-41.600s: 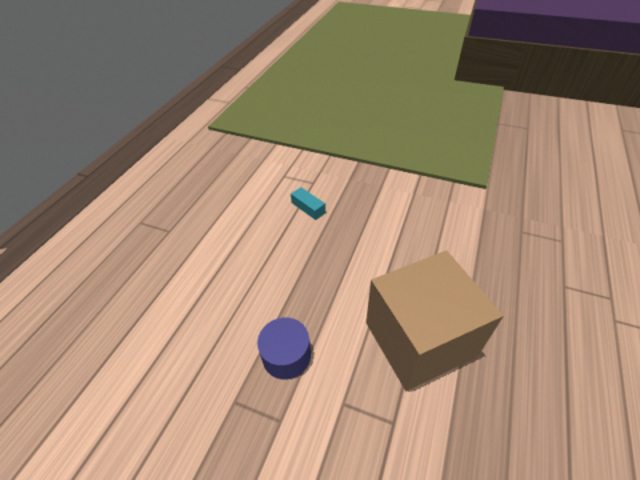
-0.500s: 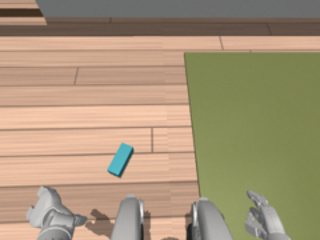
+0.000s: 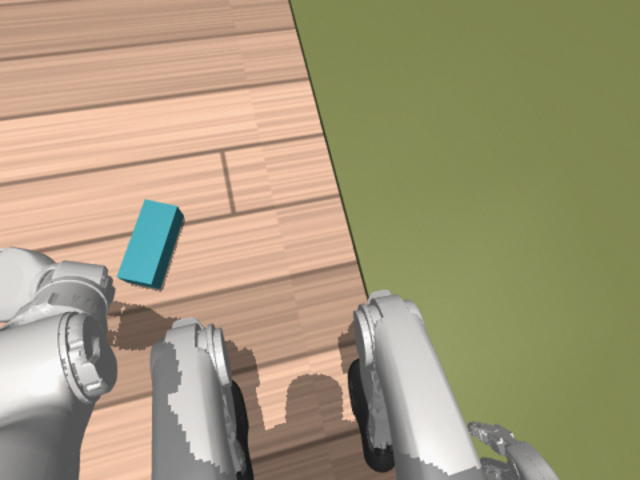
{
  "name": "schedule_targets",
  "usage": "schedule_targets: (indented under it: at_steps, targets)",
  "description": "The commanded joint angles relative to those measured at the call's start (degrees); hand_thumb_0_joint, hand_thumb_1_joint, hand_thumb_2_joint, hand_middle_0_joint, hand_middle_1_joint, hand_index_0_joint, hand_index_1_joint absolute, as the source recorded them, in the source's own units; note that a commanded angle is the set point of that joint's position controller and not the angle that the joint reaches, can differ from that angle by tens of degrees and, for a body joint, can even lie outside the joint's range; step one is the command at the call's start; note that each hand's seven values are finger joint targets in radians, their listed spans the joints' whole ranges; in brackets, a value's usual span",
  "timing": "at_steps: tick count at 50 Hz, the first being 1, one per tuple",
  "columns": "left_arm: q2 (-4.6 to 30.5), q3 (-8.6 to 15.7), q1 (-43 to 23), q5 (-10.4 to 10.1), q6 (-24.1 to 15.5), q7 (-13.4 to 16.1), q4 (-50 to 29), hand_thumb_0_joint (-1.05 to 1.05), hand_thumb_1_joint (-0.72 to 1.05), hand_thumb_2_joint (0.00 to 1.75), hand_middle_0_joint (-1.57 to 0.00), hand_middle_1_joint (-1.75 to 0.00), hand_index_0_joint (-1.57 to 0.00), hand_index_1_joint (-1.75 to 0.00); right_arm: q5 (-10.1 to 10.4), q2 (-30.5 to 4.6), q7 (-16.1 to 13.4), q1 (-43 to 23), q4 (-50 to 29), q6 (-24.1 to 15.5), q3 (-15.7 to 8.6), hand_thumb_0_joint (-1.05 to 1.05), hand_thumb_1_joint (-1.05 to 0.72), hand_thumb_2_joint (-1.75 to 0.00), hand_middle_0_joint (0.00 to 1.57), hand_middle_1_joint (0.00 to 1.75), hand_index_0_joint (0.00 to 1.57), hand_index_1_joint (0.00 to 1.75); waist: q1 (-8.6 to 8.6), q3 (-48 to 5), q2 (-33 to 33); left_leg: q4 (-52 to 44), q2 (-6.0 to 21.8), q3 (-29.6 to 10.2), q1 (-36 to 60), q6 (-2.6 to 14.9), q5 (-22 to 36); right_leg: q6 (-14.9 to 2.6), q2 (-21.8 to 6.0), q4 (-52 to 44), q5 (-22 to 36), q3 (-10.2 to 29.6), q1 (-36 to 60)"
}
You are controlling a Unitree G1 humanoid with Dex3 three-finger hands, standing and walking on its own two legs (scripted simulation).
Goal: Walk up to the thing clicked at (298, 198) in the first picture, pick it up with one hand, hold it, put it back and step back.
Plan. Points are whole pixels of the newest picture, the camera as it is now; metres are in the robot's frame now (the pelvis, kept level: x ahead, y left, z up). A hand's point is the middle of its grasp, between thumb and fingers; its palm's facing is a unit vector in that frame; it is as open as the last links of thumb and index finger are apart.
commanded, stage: rise first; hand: left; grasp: from above
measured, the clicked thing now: (152, 244) +0.51 +0.28 -0.39
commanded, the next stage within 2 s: none
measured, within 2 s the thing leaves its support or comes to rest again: neither
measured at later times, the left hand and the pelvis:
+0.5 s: hand (98, 264) +0.44 +0.31 -0.22, palm faces -0.03 -0.45 -0.89, open 13.6 cm; pelvis +0.00 +0.00 -0.07, yaw -3 degrees
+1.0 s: hand (106, 256) +0.46 +0.31 -0.25, palm faces -0.04 -0.45 -0.89, open 13.9 cm; pelvis +0.01 +0.00 -0.09, yaw -5 degrees
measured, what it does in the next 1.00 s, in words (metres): lowers itself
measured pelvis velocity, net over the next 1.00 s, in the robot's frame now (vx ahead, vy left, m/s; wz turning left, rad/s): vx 0.01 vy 0.00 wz -0.09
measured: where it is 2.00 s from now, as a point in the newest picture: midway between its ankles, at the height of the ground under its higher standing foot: (306, 445)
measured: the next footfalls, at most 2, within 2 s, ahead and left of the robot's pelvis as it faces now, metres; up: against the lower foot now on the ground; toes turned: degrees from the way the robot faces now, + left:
none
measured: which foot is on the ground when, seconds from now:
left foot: down 0.00-1.00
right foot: down 0.00-1.00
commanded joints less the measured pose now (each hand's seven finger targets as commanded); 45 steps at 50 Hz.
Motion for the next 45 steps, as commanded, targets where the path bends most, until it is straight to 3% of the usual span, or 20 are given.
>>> schedule_targets:
  at_steps: [1, 9, 10, 14, 15, 16, 17, 20, 22, 26, 28, 29, 31, 32, 34, 36, 39, 41, 45]
  targets:
    - [17.49, 0.19, -22.88, 1.6, -0.07, 0.57, -3.6, 0.0, -0.52, 1.02, -0.07, -1.08, -0.07, -1.08, 1.1, -13.59, 1.54, 8.85, -1.41, -2.25, -2.92, 0.0, -0.91, -0.91, 0.2, 0.3, 0.2, 0.3, -1.29, -37.47, 9.72, -10.25, -1.32, 3.16, 27.48, 0.86, -0.51, -2.12, 1.22, -13.74, 0.68, -4.39, 11.28]
    - [21.99, 1.96, -25.02, 7.12, 0.86, -0.01, 3.84, 0.0, -0.49, 0.98, -0.06, -1.11, -0.09, -1.09, 1.37, -14.72, 4.43, 11.78, -0.97, -3.05, -2.59, 0.0, -0.91, -0.91, 0.2, 0.3, 0.2, 0.3, -2.11, -34.99, 9.3, -4.43, -1.65, 3.65, 20.73, 1.81, 1.64, -2.11, 1.73, -8.46, 4.38, -4.99, 9.25]
    - [22.11, 2.12, -25.31, 7.05, 0.88, -0.24, 4.9, 0.0, -0.48, 0.97, -0.06, -1.12, -0.09, -1.09, 1.34, -14.92, 4.62, 12.36, -1.12, -3.15, -2.41, 0.0, -0.91, -0.91, 0.2, 0.3, 0.2, 0.3, -2.96, -34.23, 8.07, -3.61, -1.64, 3.59, 19.78, 2.04, 1.74, -1.94, 1.89, -8.47, 4.6, -5.05, 9.3]
    - [23.87, 3.76, -27.16, 7.88, -0.36, 0.09, 6.37, 0.0, -0.47, 0.95, -0.06, -1.15, -0.1, -1.1, 0.83, -15.27, 5.78, 14.74, -0.8, -3.51, -1.63, 0.0, -0.91, -0.91, 0.2, 0.3, 0.2, 0.3, -3.71, -34.28, 8.88, -0.42, -1.53, 4.24, 16.37, 2.15, 4.92, -1.71, 2.21, -6.16, 8.48, -5.43, 11.29]
    - [24.1, 3.19, -27.4, 8.42, -0.42, 0.02, 5.72, 0.0, -0.46, 0.94, -0.06, -1.16, -0.11, -1.11, 0.48, -14.92, 6.08, 14.87, -0.72, -3.36, -1.18, 0.0, -0.91, -0.91, 0.2, 0.3, 0.2, 0.3, -3.97, -34.15, 8.09, 0.47, -1.69, 4.48, 15.07, 2.41, 5.4, -1.57, 2.4, -6.02, 8.81, -5.54, 12.62]
    - [25.08, 4.13, -27.41, 8.82, -0.38, 0.26, 6.26, 0.0, -0.47, 0.95, -0.06, -1.15, -0.1, -1.1, 0.64, -15.38, 6.25, 15.19, -0.79, -3.41, -1.31, 0.0, -0.91, -0.91, 0.2, 0.3, 0.2, 0.3, -3.7, -34.66, 8.2, 1.0, -1.65, 4.5, 15.0, 2.44, 5.42, -1.55, 2.53, -5.86, 8.77, -5.66, 12.85]
    - [25.67, 4.13, -28.46, 9.14, -0.38, 0.41, 5.93, 0.0, -0.46, 0.94, -0.06, -1.15, -0.1, -1.1, 0.52, -15.43, 6.44, 15.23, -0.59, -3.45, -1.03, 0.0, -0.91, -0.91, 0.2, 0.3, 0.2, 0.3, -4.59, -34.21, 8.68, 1.4, -1.73, 4.19, 14.96, 2.6, 4.23, -1.6, 2.48, -5.6, 7.43, -5.95, 11.25]
    - [27.16, 5.25, -28.03, 8.96, -0.41, 0.55, 5.36, 0.0, -0.48, 0.97, -0.06, -1.12, -0.1, -1.09, 0.47, -16.27, 6.79, 14.88, -0.89, -3.39, -1.14, 0.0, -0.91, -0.91, 0.2, 0.3, 0.2, 0.3, -3.95, -33.46, 11.17, 1.37, -1.4, 3.65, 16.36, 2.31, 3.18, -1.83, 2.61, -4.61, 6.41, -6.73, 9.78]
    - [27.8, 6.37, -28.38, 9.12, -0.54, 0.84, 5.59, 0.0, -0.48, 0.97, -0.06, -1.12, -0.1, -1.09, 0.18, -16.94, 7.0, 16.07, -0.91, -3.29, -1.1, 0.0, -0.91, -0.91, 0.2, 0.3, 0.2, 0.3, -4.6, -34.36, 12.47, 1.9, -1.09, 3.2, 17.45, 2.01, 4.7, -1.84, 2.72, -3.38, 8.45, -7.34, 9.68]
    - [29.71, 5.96, -30.56, 9.8, -0.33, 0.71, 3.03, 0.0, -0.47, 0.96, -0.06, -1.13, -0.1, -1.09, -0.43, -17.04, 7.32, 15.68, -0.57, -2.77, -0.59, 0.0, -0.91, -0.91, 0.2, 0.3, 0.2, 0.3, -5.81, -32.86, 13.26, 3.7, -1.15, 3.53, 15.52, 2.46, 5.3, -1.59, 2.72, -2.57, 9.62, -7.68, 10.05]
    - [29.14, 6.34, -28.8, 9.42, 0.31, 0.73, 4.68, 0.0, -0.5, 0.97, -0.06, -1.1, -0.09, -1.08, -0.34, -18.35, 7.3, 15.72, -0.46, -2.75, -1.22, 0.0, -0.91, -0.91, 0.2, 0.3, 0.2, 0.3, -5.61, -32.55, 13.41, 3.8, -0.92, 3.09, 16.35, 2.3, 4.31, -1.66, 2.9, -2.44, 8.67, -8.27, 9.02]
    - [29.5, 6.25, -30.6, 9.6, -0.09, 0.69, 1.75, 0.0, -0.51, 0.99, -0.07, -1.09, -0.08, -1.07, -0.3, -17.51, 7.62, 16.56, -0.33, -2.79, -0.45, 0.0, -0.91, -0.91, 0.2, 0.3, 0.2, 0.3, -5.72, -33.64, 15.4, 3.6, -0.79, 2.55, 18.27, 1.92, 5.5, -1.86, 2.85, -1.49, 9.9, -8.64, 8.63]
    - [28.72, 6.53, -28.2, 9.45, 0.07, 0.82, 4.96, 0.0, -0.52, 0.99, -0.07, -1.1, -0.08, -1.08, -0.31, -18.5, 7.71, 17.09, -0.74, -2.64, -0.65, 0.0, -0.91, -0.91, 0.2, 0.3, 0.2, 0.3, -6.08, -32.68, 15.09, 3.69, -0.58, 2.22, 17.92, 1.67, 5.63, -1.95, 3.17, -1.29, 10.16, -8.86, 8.61]
    - [29.56, 5.93, -30.96, 9.6, -0.27, 0.72, 1.82, 0.0, -0.51, 0.99, -0.07, -1.1, -0.08, -1.08, -0.47, -17.6, 7.91, 16.72, -0.3, -2.53, 0.11, 0.0, -0.91, -0.91, 0.2, 0.3, 0.2, 0.3, -5.94, -32.77, 15.99, 3.92, -0.68, 2.16, 16.95, 1.8, 5.34, -2.06, 3.08, -0.84, 9.95, -8.95, 8.59]
    - [28.76, 6.1, -28.49, 9.31, -0.14, 0.16, 4.85, 0.0, -0.51, 0.99, -0.07, -1.09, -0.08, -1.07, -0.35, -18.11, 7.95, 17.08, -0.66, -2.4, 0.21, 0.0, -0.91, -0.91, 0.2, 0.3, 0.2, 0.3, -6.32, -31.81, 15.32, 4.54, -0.65, 2.33, 16.28, 1.79, 6.06, -1.99, 3.25, -0.87, 10.54, -9.06, 8.46]
    - [29.74, 4.61, -29.66, 9.22, 0.1, -0.55, 3.2, 0.0, -0.51, 0.99, -0.07, -1.1, -0.08, -1.09, -0.7, -18.29, 7.88, 16.06, -0.74, -2.3, 0.34, 0.0, -0.91, -0.91, 0.2, 0.3, 0.2, 0.3, -6.79, -29.97, 14.96, 4.92, -0.85, 2.16, 14.92, 2.31, 5.11, -1.88, 3.22, -0.74, 9.77, -8.95, 8.4]
    - [30.25, 5.58, -29.4, 8.8, -0.02, -0.55, 3.21, 0.0, -0.51, 0.98, -0.07, -1.09, -0.08, -1.08, -0.75, -18.48, 8.37, 17.18, -1.01, -2.31, 1.38, 0.0, -0.91, -0.91, 0.2, 0.3, 0.2, 0.3, -6.54, -31.67, 14.94, 5.17, -0.57, 1.89, 15.51, 1.94, 7.81, -1.92, 3.4, 0.03, 12.3, -9.29, 9.87]
    - [29.97, 4.85, -28.88, 8.69, 0.37, -0.92, 2.81, 0.0, -0.53, 1.0, -0.07, -1.08, -0.08, -1.07, -0.75, -18.41, 8.47, 17.49, -1.55, -1.92, 1.71, 0.0, -0.91, -0.91, 0.2, 0.3, 0.2, 0.3, -6.94, -31.69, 15.25, 5.54, -0.49, 1.75, 16.58, 2.0, 9.12, -1.84, 3.55, 0.38, 13.74, -9.3, 10.7]
    - [31.59, 4.82, -29.5, 8.98, 0.77, -0.42, 3.52, 0.0, -0.54, 1.01, -0.07, -1.07, -0.07, -1.07, -0.87, -19.19, 8.55, 16.67, -1.53, -1.88, 2.07, 0.0, -0.91, -0.91, 0.2, 0.3, 0.2, 0.3, -6.97, -30.16, 15.09, 5.68, -0.73, 1.49, 14.43, 2.46, 6.17, -1.87, 3.55, 0.09, 11.29, -9.53, 10.3]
